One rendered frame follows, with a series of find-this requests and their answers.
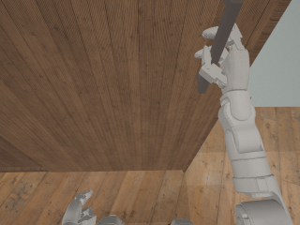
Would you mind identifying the left robot thigh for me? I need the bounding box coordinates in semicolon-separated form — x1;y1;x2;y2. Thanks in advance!
97;216;125;225

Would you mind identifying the right robot upper arm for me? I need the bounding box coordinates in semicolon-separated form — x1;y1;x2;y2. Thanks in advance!
234;199;292;225

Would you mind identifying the right robot hand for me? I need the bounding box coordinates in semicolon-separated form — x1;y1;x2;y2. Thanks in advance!
194;23;250;95

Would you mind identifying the left robot hand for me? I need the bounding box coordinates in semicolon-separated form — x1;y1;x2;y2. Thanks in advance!
62;189;97;225

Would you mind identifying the wardrobe door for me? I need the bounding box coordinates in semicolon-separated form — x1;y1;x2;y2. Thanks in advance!
0;136;42;168
0;0;280;173

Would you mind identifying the handle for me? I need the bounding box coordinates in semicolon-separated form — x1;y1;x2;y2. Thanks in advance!
196;0;243;94

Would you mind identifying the robot right forearm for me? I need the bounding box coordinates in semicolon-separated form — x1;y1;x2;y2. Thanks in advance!
217;89;293;225

